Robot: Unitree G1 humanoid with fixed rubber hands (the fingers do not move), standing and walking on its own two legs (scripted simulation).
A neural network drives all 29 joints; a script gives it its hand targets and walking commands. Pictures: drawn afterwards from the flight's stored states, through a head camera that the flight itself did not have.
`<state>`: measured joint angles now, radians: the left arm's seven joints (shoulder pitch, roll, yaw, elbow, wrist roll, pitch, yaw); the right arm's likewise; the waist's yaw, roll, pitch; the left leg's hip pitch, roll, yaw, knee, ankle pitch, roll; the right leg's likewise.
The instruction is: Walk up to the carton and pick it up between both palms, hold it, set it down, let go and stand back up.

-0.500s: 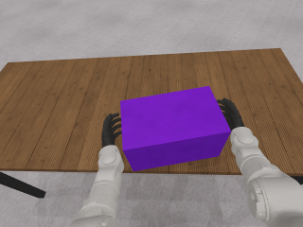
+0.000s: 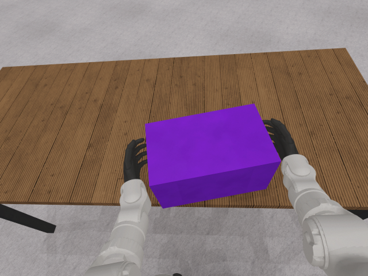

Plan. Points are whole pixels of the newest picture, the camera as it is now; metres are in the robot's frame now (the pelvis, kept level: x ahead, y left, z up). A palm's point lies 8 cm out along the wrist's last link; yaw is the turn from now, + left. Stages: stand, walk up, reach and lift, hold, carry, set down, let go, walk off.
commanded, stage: set down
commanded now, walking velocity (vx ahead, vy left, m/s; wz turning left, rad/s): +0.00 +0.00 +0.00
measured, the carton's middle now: (207, 157) +0.38 +0.02 -0.03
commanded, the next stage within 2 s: none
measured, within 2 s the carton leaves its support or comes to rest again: neither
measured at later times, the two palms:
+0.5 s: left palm (133, 172) +0.31 +0.19 +0.00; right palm (284, 148) +0.41 -0.17 -0.01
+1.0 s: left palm (123, 173) +0.32 +0.22 -0.02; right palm (308, 140) +0.43 -0.23 -0.01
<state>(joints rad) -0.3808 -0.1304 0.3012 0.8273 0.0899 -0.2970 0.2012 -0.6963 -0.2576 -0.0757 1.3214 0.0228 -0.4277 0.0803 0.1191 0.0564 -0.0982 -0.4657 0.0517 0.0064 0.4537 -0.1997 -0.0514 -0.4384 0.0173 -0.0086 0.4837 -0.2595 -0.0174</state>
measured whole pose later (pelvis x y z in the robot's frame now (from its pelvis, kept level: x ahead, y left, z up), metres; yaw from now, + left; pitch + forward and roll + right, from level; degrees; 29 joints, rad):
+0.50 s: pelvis +0.00 +0.00 +0.00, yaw +0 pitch +15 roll +0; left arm -0.43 -0.10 0.21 0.84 -0.01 -0.29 0.22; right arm -0.74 -0.29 -0.06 1.37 0.18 -0.45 0.12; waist 0.15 0.05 -0.10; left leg -0.53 0.05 0.01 0.45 -0.19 -0.05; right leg -0.50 0.02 -0.01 0.48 -0.24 -0.02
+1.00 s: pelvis -0.01 +0.00 -0.01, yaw +0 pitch +21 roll +0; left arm -0.46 0.02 0.15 0.88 -0.14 -0.30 0.21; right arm -0.80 -0.48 0.10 1.35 0.39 -0.43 0.16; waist 0.16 0.05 -0.14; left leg -0.65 0.06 0.01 0.45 -0.17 -0.05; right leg -0.63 0.02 -0.01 0.48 -0.22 -0.02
